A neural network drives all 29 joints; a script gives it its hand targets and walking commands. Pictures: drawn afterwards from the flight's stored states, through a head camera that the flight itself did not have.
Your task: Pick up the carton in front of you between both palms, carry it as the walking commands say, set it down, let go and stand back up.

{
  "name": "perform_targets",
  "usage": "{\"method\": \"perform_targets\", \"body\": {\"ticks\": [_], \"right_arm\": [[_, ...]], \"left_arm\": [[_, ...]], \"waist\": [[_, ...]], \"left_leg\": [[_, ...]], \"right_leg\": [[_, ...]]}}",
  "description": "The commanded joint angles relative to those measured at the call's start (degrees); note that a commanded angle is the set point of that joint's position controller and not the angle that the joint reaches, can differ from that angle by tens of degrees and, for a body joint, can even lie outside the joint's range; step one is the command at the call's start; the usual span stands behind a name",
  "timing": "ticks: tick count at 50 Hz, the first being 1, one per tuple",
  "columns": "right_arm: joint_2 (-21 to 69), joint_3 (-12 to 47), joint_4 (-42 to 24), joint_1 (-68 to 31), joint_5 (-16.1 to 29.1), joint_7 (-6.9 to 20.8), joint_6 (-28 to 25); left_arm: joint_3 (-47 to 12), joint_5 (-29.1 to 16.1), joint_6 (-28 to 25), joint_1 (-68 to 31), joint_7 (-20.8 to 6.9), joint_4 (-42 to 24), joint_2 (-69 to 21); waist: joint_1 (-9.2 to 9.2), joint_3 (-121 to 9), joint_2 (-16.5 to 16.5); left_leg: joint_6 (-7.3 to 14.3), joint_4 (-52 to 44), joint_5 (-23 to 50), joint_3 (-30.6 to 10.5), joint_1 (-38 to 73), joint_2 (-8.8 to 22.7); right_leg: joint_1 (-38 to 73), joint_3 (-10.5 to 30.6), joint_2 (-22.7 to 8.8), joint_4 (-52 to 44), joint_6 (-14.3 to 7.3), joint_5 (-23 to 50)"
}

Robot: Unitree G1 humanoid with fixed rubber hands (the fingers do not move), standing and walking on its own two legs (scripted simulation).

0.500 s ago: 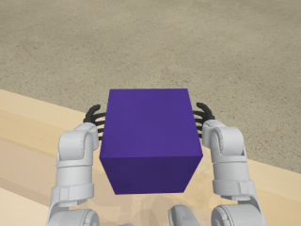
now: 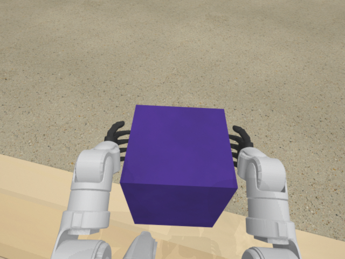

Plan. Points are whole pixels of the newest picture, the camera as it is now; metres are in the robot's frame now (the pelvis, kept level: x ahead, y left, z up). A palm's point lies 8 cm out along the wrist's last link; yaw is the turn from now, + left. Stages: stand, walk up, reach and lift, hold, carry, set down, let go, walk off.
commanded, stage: carry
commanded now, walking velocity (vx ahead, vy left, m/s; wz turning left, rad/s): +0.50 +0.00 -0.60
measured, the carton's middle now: (176, 170) +0.34 +0.04 +0.00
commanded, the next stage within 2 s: none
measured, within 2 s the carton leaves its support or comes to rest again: neither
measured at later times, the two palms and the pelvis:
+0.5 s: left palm (181, 88) +0.72 +0.05 -0.04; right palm (260, 111) +0.61 -0.23 -0.03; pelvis +0.34 +0.03 -0.12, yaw -16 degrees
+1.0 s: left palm (211, 69) +1.06 -0.09 -0.18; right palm (265, 91) +0.92 -0.36 -0.19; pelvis +0.69 -0.07 -0.27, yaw -31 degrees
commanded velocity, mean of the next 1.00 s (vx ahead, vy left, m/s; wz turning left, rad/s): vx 0.50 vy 0.00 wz -0.36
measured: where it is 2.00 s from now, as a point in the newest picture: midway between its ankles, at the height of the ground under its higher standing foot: (212, 146)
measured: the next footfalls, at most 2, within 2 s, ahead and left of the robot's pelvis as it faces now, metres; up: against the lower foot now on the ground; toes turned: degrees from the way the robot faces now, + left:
left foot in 0.12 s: +0.29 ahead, +0.11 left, -0.12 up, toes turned -6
right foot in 0.62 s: +0.57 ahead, -0.08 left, -0.24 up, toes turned -23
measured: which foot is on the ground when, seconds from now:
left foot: up 0.00-0.10, down 0.12-0.62, up 0.64-1.00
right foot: down 0.00-0.16, up 0.18-0.60, down 0.62-1.00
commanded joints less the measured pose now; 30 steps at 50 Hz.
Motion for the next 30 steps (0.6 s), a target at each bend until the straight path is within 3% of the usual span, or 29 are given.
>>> {"method": "perform_targets", "body": {"ticks": [1, 3, 4, 5, 6, 7, 8, 9, 10, 11, 12, 13, 14, 15, 16, 18, 19, 20, 21, 22, 24, 26, 27, 28, 29, 30], "right_arm": [[53.77, 38.63, -4.78, -38.12, 18.08, 10.22, -3.32], [52.17, 38.81, -5.42, -37.22, 17.12, 9.64, -2.95], [50.61, 38.46, -5.08, -36.9, 16.98, 9.49, -2.5], [49.55, 38.06, -4.59, -36.16, 16.43, 9.34, -1.89], [47.83, 37.64, -3.92, -34.89, 16.15, 9.4, -1.32], [46.55, 36.75, -2.75, -35.29, 16.24, 9.64, -0.66], [45.09, 36.2, -0.73, -35.26, 17.05, 9.76, 0.17], [46.97, 37.45, 0.47, -36.25, 18.9, 9.96, 0.58], [49.35, 38.69, -0.98, -39.6, 21.58, 10.47, 0.39], [52.74, 40.22, -3.36, -43.81, 24.67, 11.07, 0.48], [54.95, 41.56, -5.77, -48.28, 26.84, 11.54, 0.16], [57.35, 42.33, -5.97, -49.95, 28.39, 11.88, -0.1], [58.94, 42.51, -6.31, -50.3, 29.59, 12.19, -0.46], [59.89, 42.46, -6.18, -49.98, 30.35, 12.49, -0.72], [60.69, 42.37, -6.21, -49.65, 30.62, 12.71, -1.05], [61.2, 42.47, -6.01, -47.9, 30.62, 13.14, -1.36], [61.43, 42.32, -5.48, -46.3, 30.55, 13.43, -1.6], [61.26, 42.55, -5.81, -44.8, 30.8, 13.68, -1.86], [61.22, 43.07, -6.09, -44.36, 30.93, 13.91, -2.09], [60.52, 43.15, -6.42, -43.83, 30.74, 14.01, -2.24], [59.11, 43.32, -6.42, -42.4, 30.69, 14.16, -2.21], [56.59, 42.93, -5.36, -40.54, 30.3, 14.2, -2.16], [55.89, 43.03, -4.26, -39.91, 29.89, 14.19, -2.03], [54.94, 42.3, -3.25, -39.67, 29.47, 14.33, -1.79], [54.72, 42.51, -2.53, -38.22, 28.83, 14.35, -1.59], [54.84, 42.43, -1.82, -39.31, 28.1, 14.31, -1.13]], "left_arm": [[-39.08, -26.93, -1.75, -39.64, -16.32, -11.03, -64.73], [-38.69, -26.85, -1.73, -38.03, -16.29, -10.77, -63.37], [-38.25, -26.5, -1.37, -36.92, -16.3, -9.46, -62.76], [-37.56, -26.03, -1.01, -35.67, -16.31, -7.64, -61.65], [-36.77, -25.46, -0.66, -35.15, -16.41, -6.84, -60.58], [-35.73, -24.27, -0.09, -34.87, -16.33, -5.84, -59.56], [-33.26, -23.03, 1.37, -36.05, -15.8, -4.52, -58.06], [-31.16, -21.37, 2.45, -34.81, -14.93, -3.42, -55.28], [-30.82, -20.58, 2.74, -37.21, -14.24, -5.89, -55.36], [-30.34, -19.41, 2.71, -39.1, -13.64, -6.75, -55.81], [-29.78, -18.77, 2.61, -39.36, -13.41, -7.45, -57.06], [-29.59, -18.29, 2.36, -40.12, -13.2, -8.01, -57.99], [-29.7, -17.91, 2.07, -39.7, -12.97, -8.41, -58.54], [-30.11, -17.84, 1.72, -39.2, -12.69, -8.83, -59.69], [-30.61, -17.44, 1.32, -39.3, -12.37, -9.62, -59.86], [-32.16, -17.04, 0.52, -39.2, -11.68, -11.37, -60.45], [-32.85, -16.49, 0.25, -39.03, -11.32, -12.38, -60.82], [-33.25, -15.97, -0.11, -37.86, -11.06, -13.19, -60.56], [-33.91, -15.49, -0.36, -37.68, -10.8, -13.96, -59.97], [-34.35, -15.14, -0.46, -37.93, -10.55, -14.65, -59.39], [-34.26, -14.41, -0.26, -37.3, -10.3, -14.77, -57.5], [-34.16, -13.39, 0.43, -34.57, -10.35, -13.74, -55.26], [-33.54, -12.82, 0.92, -33.8, -10.58, -12.66, -53.98], [-32.9, -12.18, 1.4, -32.23, -10.71, -11.83, -52.64], [-32.36, -12.18, 1.82, -31.82, -11.11, -11.59, -51.67], [-31.46, -12.34, 2.19, -32.05, -11.64, -10.38, -50.66]], "waist": [[1.64, -20.22, -0.91], [0.02, -20.51, -6.37], [-1.38, -20.42, -7.17], [-7.81, -26.21, -8.35], [-14.5, -28.27, -4.37], [-16.02, -25.89, 6.01], [-9.55, -30.86, 13.09], [-12.62, -34.81, 11.76], [-12.86, -32.36, 8.86], [-12.02, -28.03, 1.09], [-11.48, -25.44, 2.02], [-10.84, -23.5, 1.03], [-10.62, -23.1, 3.18], [-10.57, -21.88, 2.59], [-11.01, -21.79, 5.92], [-12.41, -22.06, 8.9], [-12.9, -25.23, 9.99], [-13.06, -26.33, 8.75], [-14.07, -24.81, 6.14], [-15.56, -23.98, 6.52], [-16.05, -18.68, 4.64], [-15.66, -15.79, 6.33], [-14.62, -14.82, 7.55], [-10.03, -19.8, 9.29], [-5.64, -22.99, 9.36], [-1.5, -24.19, 4.26]], "left_leg": [[-0.52, -23.61, 18.36, 7.08, 8.85, -6.16], [-0.92, -29.36, 26.09, 7.95, 23.07, -6.05], [-0.25, -34.17, 29.83, 6.79, 28.15, -4.32], [0.42, -26.51, 35.27, 8.95, 42.67, -4.44], [1.38, -27.11, 26.55, 7.34, 51.91, -2.36], [2.71, -23.4, 29.38, -0.12, 59.32, 4.83], [7.32, -12.04, 43.61, -16.15, 71.14, 18.11], [13.56, -16.01, 20.74, -27.79, 71.62, 23.13], [15.89, -20.69, -2.31, -33.56, 62.22, 21.8], [13.53, -23.94, -8.59, -30.38, 52.96, 18.16], [13.69, -21.72, -1.09, -28.15, 48.24, 18.32], [12.45, -19.78, 3.08, -24.81, 44.14, 17.33], [11.5, -19.43, 3.91, -22.06, 41.73, 16.66], [10.64, -21.23, 1.17, -18.36, 38.83, 15.68], [11.2, -21.81, 1.42, -16.0, 38.09, 15.23], [10.6, -21.61, 12.58, -10.76, 41.38, 14.88], [9.07, -17.79, 18.58, -9.55, 45.91, 15.16], [6.98, -13.09, 14.69, -7.25, 51.52, 13.07], [4.95, -10.4, 10.03, -2.48, 51.48, 8.98], [4.78, -9.23, 11.3, -1.3, 51.82, 8.19], [4.58, -10.15, 4.33, 4.27, 44.52, 5.38], [3.46, -9.08, 0.04, 8.93, 35.69, 5.07], [3.16, -7.16, -1.14, 10.02, 34.45, 5.68], [1.74, 0.75, 8.52, 12.21, 32.51, 7.35], [0.22, 8.04, 19.2, 14.15, 31.77, 8.42], [-1.48, 19.46, 25.85, 15.78, 27.4, 9.11]], "right_leg": [[11.8, 13.65, -5.4, -2.25, -6.2, 35.52], [5.12, 10.78, -5.34, 2.54, -4.41, 29.77], [3.64, 9.89, -5.27, 6.66, -3.48, 26.62], [-0.65, 5.91, -7.34, 17.28, -1.51, 34.55], [-5.84, 1.49, -7.24, 30.27, 0.91, 36.63], [-17.62, -1.19, -2.37, 44.42, 3.31, 1.0], [-29.6, 1.5, -3.81, 53.96, 4.61, -6.61], [-34.97, 2.91, -5.59, 54.79, 4.95, -2.24], [-35.64, 4.34, -8.57, 50.77, 5.24, 1.38], [-32.34, 3.24, -9.19, 45.57, 5.52, 3.19], [-32.07, 2.84, -9.99, 42.18, 5.95, 4.2], [-30.94, 4.14, -11.3, 37.4, 5.45, 8.53], [-30.27, 3.4, -11.85, 34.61, 5.22, 8.78], [-28.81, 3.16, -11.82, 27.55, 5.62, 11.97], [-28.17, 1.27, -11.43, 21.66, 5.78, 11.22], [-29.36, -2.66, -10.28, 16.51, 5.41, 14.12], [-30.41, -3.48, -10.23, 23.11, 4.24, 23.18], [-35.44, -0.08, -12.02, 19.34, 3.36, 29.25], [-35.98, -2.01, -10.21, 11.75, 3.23, 36.28], [-35.86, -4.69, -8.71, 8.82, 3.23, 39.43], [-26.56, -9.11, -7.07, -8.92, 3.96, 47.01], [-13.37, -12.72, -5.91, -16.85, 3.16, 56.32], [-9.91, -13.54, -5.93, -18.75, 2.36, 58.22], [1.07, -15.8, -5.54, -11.24, 0.31, 63.23], [7.78, -16.64, -4.38, -10.03, -0.66, 57.29], [17.11, -15.28, -4.49, -13.88, -1.7, 52.37]]}}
